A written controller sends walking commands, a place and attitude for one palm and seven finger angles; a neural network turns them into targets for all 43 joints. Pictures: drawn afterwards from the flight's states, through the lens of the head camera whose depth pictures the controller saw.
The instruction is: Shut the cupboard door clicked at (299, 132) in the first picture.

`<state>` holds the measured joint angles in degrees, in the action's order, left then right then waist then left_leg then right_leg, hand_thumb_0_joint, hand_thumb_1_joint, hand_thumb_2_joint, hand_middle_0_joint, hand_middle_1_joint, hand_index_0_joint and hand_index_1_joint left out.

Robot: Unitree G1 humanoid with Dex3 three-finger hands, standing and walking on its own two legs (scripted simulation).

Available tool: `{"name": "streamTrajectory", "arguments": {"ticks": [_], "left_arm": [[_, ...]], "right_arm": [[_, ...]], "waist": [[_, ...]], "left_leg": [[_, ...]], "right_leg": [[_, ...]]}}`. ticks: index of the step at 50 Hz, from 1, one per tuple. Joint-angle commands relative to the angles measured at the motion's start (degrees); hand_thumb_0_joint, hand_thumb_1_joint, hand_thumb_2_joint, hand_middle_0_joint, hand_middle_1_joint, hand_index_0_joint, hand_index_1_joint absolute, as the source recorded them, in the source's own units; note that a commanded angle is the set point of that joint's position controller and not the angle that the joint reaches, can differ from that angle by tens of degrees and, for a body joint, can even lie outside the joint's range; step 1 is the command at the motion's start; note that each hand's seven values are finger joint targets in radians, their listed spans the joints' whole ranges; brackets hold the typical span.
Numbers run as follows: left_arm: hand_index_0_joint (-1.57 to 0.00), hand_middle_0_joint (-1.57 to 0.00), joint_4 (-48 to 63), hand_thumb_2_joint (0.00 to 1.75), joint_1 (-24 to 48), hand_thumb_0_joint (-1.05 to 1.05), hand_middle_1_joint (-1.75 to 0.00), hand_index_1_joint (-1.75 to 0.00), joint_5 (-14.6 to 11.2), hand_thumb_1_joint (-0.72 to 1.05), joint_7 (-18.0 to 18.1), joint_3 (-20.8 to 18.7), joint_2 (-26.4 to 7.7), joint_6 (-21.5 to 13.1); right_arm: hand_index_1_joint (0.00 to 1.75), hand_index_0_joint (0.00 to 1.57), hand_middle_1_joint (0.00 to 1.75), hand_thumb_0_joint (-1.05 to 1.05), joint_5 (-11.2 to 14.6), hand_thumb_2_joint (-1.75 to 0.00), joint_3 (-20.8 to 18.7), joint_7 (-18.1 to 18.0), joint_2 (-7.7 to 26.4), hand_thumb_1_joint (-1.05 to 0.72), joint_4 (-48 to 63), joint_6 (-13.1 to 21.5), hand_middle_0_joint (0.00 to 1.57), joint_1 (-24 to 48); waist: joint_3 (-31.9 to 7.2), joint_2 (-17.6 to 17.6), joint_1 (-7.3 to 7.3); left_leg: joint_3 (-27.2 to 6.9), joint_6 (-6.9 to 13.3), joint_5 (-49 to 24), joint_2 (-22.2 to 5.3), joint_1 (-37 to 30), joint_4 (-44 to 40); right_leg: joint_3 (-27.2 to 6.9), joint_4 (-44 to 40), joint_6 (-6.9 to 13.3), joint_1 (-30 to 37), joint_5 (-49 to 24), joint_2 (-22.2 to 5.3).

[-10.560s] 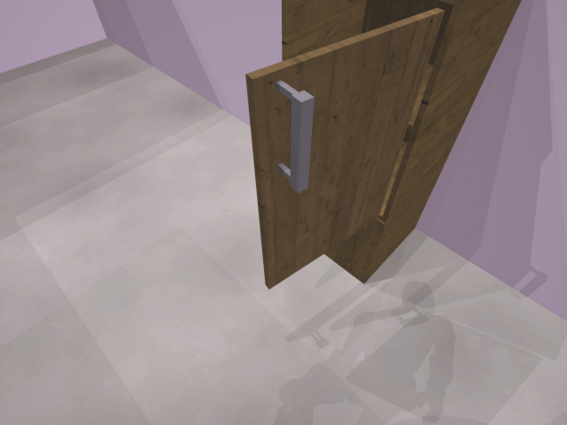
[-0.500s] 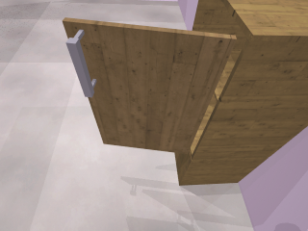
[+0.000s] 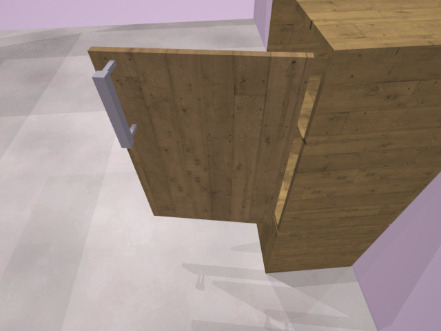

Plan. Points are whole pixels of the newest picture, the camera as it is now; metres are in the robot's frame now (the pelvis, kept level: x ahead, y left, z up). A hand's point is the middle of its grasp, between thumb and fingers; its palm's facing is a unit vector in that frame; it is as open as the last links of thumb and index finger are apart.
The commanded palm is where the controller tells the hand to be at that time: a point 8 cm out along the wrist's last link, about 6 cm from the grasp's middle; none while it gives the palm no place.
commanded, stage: look again from close up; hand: left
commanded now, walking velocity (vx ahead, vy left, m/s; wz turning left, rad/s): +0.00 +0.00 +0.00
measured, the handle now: (119, 107) +0.50 +0.24 +0.15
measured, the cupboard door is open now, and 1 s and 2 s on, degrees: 80 80 80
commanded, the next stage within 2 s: raise the hand and make a fist in 0.28 s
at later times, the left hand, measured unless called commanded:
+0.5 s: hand out of the picture +0.14 +0.18 -0.08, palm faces +0.20 -0.96 -0.18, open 7.3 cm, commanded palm +0.11 +0.22 -0.05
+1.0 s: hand (120, 318) +0.14 +0.17 +0.01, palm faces -0.05 -1.00 -0.04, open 5.2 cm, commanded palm +0.12 +0.23 +0.02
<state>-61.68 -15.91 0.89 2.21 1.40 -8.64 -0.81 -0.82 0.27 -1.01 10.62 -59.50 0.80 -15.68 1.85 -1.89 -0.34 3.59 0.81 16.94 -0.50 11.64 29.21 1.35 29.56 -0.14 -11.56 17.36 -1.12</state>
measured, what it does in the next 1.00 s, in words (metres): lowers itself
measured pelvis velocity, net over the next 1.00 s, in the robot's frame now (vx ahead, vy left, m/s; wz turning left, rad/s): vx -0.04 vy -0.02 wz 0.06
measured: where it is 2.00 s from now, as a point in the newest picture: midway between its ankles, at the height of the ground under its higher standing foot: outside the picture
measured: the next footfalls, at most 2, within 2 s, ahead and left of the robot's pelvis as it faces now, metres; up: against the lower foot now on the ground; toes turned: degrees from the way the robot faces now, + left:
none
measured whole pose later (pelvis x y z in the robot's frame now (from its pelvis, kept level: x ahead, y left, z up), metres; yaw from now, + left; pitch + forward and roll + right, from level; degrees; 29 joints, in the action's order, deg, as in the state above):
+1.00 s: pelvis -0.04 -0.02 -0.07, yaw +4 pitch +8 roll -3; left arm 8.0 -24.1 -16.4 -20.8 -7.3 -14.7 -19.1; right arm 2.3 1.7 -3.8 12.4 -29.3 15.3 -11.3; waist -4.5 -1.7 2.7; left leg -3.2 -0.9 27.4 -2.4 42.2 61.5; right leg 7.5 57.8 1.9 -38.1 27.7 -0.1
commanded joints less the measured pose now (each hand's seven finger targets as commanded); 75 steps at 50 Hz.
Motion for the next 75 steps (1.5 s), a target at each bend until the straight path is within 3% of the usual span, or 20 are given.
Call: {"name": "streamTrajectory", "arguments": {"ticks": [1,18,19,20,21,22,23,24,26,27,29,31,34,37,40,43,48,52,63,75], "left_arm": [[-0.2,-0.2,2.85,0.9,-1.73,0.0,-0.3,-0.3,-0.25,0.9,-0.01,-1.38,-7.38,-0.9],[-0.2,-0.2,1.36,0.9,-1.81,0.0,-0.3,-0.3,-0.39,0.9,-0.12,-1.58,-8.41,-1.01],[-0.2,-0.2,-0.85,0.9,-7.29,0.0,-0.3,-0.3,0.24,0.9,2.18,-2.05,-8.45,-1.66],[-0.2,-0.2,91.53,0.9,43.96,0.0,-0.3,-0.3,-7.95,0.9,1.54,-27.88,-44.21,-18.78],[-0.22,-0.22,72.56,0.9,2.71,0.0,-0.32,-0.32,-7.75,0.9,1.45,-3.81,-12.33,-13.18],[-0.24,-0.24,71.45,0.9,-12.49,0.0,-0.34,-0.34,-11.72,0.9,1.58,-0.43,-0.21,-4.89],[-0.25,-0.25,67.16,0.9,-5.45,0.0,-0.36,-0.36,-9.83,0.9,2.16,-2.62,-3.31,-4.54],[-0.27,-0.27,65.28,0.9,-3.95,0.0,-0.38,-0.38,-10.1,0.9,1.07,-5.91,-4.12,-6.58],[-0.31,-0.31,56.53,0.9,-14.84,0.0,-0.42,-0.42,-11.92,0.9,-3.74,-8.27,-2.55,-13.32],[-0.33,-0.33,52.57,0.9,-21.76,0.0,-0.44,-0.44,-12.95,0.9,-7.33,-10.42,-2.43,-17.28],[-0.36,-0.36,52.07,0.9,-25.58,0.0,-0.48,-0.48,-15.34,0.9,-15.28,-11.51,-1.66,-26.7],[-0.4,-0.4,53.36,0.9,-21.42,0.0,-0.52,-0.52,-16.45,0.9,-23.72,-14.52,-7.01,-34.31],[-0.46,-0.46,62.33,0.9,-17.94,0.0,-0.58,-0.58,-19.6,0.9,-29.28,-17.99,-11.75,-31.7],[-0.51,-0.51,74.45,0.9,-8.09,0.0,-0.64,-0.64,-22.34,0.9,-27.17,-18.94,-13.2,-28.08],[-0.57,-0.57,85.66,0.9,-3.37,0.0,-0.7,-0.7,-20.73,0.9,-23.81,-13.95,-11.2,-29.41],[-0.62,-0.62,85.38,0.9,1.15,0.0,-0.76,-0.76,-19.23,0.9,-23.22,-10.69,-11.31,-28.79],[-0.71,-0.71,81.84,0.9,-4.68,0.0,-0.86,-0.86,-18.2,0.9,-23.13,-12.51,-13.8,-19.42],[-0.79,-0.79,80.89,0.9,-10.26,0.0,-0.94,-0.94,-19.26,0.9,-20.16,-17.92,-14.94,-13.22],[-0.99,-0.99,87.49,0.9,-5.28,0.0,-1.16,-1.16,-19.68,0.9,-19.47,-14.83,-13.67,-15.42],[-1.21,-1.21,89.25,0.9,-0.51,0.0,-1.4,-1.4,-20.0,0.9,-18.91,-17.02,-14.7,-8.46]], "right_arm": [[0.3,0.2,0.3,0.0,0.03,-0.9,-0.55,0.03,4.99,-0.9,2.47,0.74,0.2,-2.1],[0.3,0.2,0.3,0.0,0.15,-0.9,-0.25,-0.39,5.29,-0.9,-1.79,1.28,0.2,-1.47],[0.3,0.2,0.3,0.0,0.84,-0.9,-1.04,-0.22,6.15,-0.9,1.63,1.38,0.2,3.38],[0.3,0.2,0.3,0.0,0.58,-0.9,-3.86,-6.76,18.09,-0.9,16.61,12.48,0.2,-2.95],[0.3,0.2,0.3,0.0,3.55,-0.9,-1.12,-7.0,10.29,-0.9,16.94,16.34,0.2,2.58],[0.3,0.2,0.3,0.0,2.56,-0.9,-0.87,-5.35,8.27,-0.9,18.81,19.07,0.2,5.18],[0.3,0.2,0.3,0.0,3.29,-0.9,-1.88,-3.67,8.6,-0.9,16.76,20.53,0.2,2.26],[0.3,0.2,0.3,0.0,2.48,-0.9,-3.53,-2.79,9.41,-0.9,19.03,20.82,0.2,2.55],[0.3,0.2,0.3,0.0,1.34,-0.9,-4.93,-1.61,9.87,-0.9,22.93,21.22,0.2,4.55],[0.3,0.2,0.3,0.0,1.5,-0.9,-5.5,-0.83,9.6,-0.9,25.2,21.1,0.2,5.41],[0.3,0.2,0.3,0.0,0.92,-0.9,-5.92,0.38,9.08,-0.9,27.89,20.26,0.2,6.77],[0.3,0.2,0.3,0.0,1.23,-0.9,-6.3,0.95,9.87,-0.9,31.15,19.89,0.2,7.94],[0.3,0.2,0.3,0.0,2.74,-0.9,-6.1,0.35,10.32,-0.9,37.81,18.41,0.2,9.41],[0.3,0.2,0.3,0.0,2.92,-0.9,-5.09,-1.43,9.86,-0.9,40.21,17.41,0.2,7.7],[0.3,0.2,0.3,0.0,2.59,-0.9,-4.5,-2.36,9.71,-0.9,39.84,17.66,0.2,5.13],[0.3,0.2,0.3,0.0,2.6,-0.9,-3.64,-3.44,10.26,-0.9,38.03,17.87,0.2,3.77],[0.3,0.2,0.3,0.0,3.9,-0.9,-2.56,-3.96,9.94,-0.9,38.79,17.56,0.2,4.95],[0.3,0.2,0.3,0.0,3.53,-0.9,-2.02,-3.71,8.36,-0.9,39.67,16.69,0.2,6.95],[0.3,0.2,0.3,0.0,3.57,-0.9,-1.28,-3.14,10.02,-0.9,38.29,20.26,0.2,4.49],[0.3,0.2,0.3,0.0,4.04,-0.9,-0.26,-3.32,10.02,-0.9,36.91,20.15,0.2,5.3]], "waist": [[3.85,4.88,-0.26],[0.38,2.22,0.54],[-0.08,6.14,2.47],[-21.84,1.42,-6.74],[-31.69,-20.76,-1.0],[-25.46,-19.53,1.37],[-11.95,-8.09,-2.5],[-3.16,-3.05,-3.0],[-0.94,13.87,-0.91],[-2.44,13.26,1.86],[-6.57,16.11,3.65],[-9.72,13.5,3.11],[-16.33,3.14,4.41],[-17.84,1.97,2.0],[-17.76,-2.69,-0.64],[-14.26,-1.07,-3.09],[-14.19,-3.99,-0.3],[-15.3,-0.14,2.76],[-13.92,-0.69,1.24],[-11.15,-2.05,2.36]], "left_leg": [[-5.43,1.18,-4.56,-4.37,1.9,-7.14],[-4.23,0.81,-12.44,-5.17,-1.82,-7.71],[-2.26,-0.96,-14.89,-6.36,1.07,5.0],[-2.99,1.16,-26.51,-4.36,-17.55,4.73],[-3.98,0.86,-35.83,-1.63,-19.53,2.48],[-4.38,-1.48,-44.49,-3.03,-14.57,-0.2],[-5.65,-1.33,-34.8,-2.54,-5.4,1.28],[-6.15,-1.44,-24.43,-1.27,2.06,2.62],[-5.41,-0.76,-11.53,0.41,12.88,7.21],[-4.47,-1.24,-10.5,1.55,15.67,9.5],[-3.12,-1.95,-7.48,2.41,21.85,15.29],[-2.67,-2.01,-4.06,2.88,27.79,21.16],[-1.04,-0.6,-2.26,3.55,27.74,23.62],[-2.47,0.16,0.48,2.69,27.95,25.73],[-4.31,1.08,-1.37,1.12,23.44,25.97],[-5.47,1.52,0.61,0.25,24.45,26.17],[-6.04,1.28,3.68,0.42,22.73,20.45],[-6.29,0.72,0.93,0.51,21.56,16.65],[-6.64,0.67,-0.81,0.28,15.14,11.59],[-6.18,0.36,-7.31,0.26,8.03,5.79]], "right_leg": [[-6.2,-6.99,2.79,-3.29,-2.19,-4.35],[-5.59,-6.71,2.46,1.15,-14.08,-4.97],[-9.05,-6.73,0.77,1.12,-38.69,-8.85],[-2.86,3.53,0.63,1.34,-30.8,-3.12],[1.34,10.03,1.16,-2.83,-19.11,1.0],[4.28,6.67,1.29,-4.06,-9.87,1.13],[3.96,4.52,0.52,-9.01,-9.53,1.05],[4.72,2.39,0.56,-12.57,-9.99,1.07],[5.33,5.43,0.3,-17.23,-8.16,1.25],[4.3,7.83,0.84,-16.67,-8.45,0.87],[2.88,14.37,0.88,-18.97,-9.04,0.3],[-1.68,18.14,0.73,-20.69,-8.45,-1.14],[-5.57,18.06,0.98,-19.34,-2.08,-1.75],[-7.3,16.23,-0.11,-21.86,4.93,-1.01],[-4.16,17.82,0.63,-24.87,1.18,0.85],[-3.06,17.61,0.81,-27.61,3.18,1.91],[-2.24,13.49,1.18,-23.12,9.33,1.62],[-0.34,12.72,1.19,-17.27,6.15,1.68],[1.77,10.67,0.98,-15.53,2.11,1.79],[3.51,6.54,1.06,-8.73,-7.83,2.21]]}}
